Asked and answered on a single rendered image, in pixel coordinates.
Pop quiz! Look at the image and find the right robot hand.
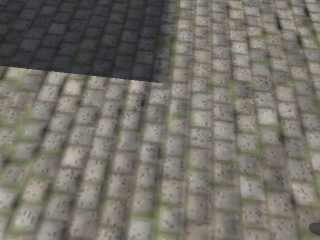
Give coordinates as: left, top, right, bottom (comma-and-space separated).
309, 222, 320, 236

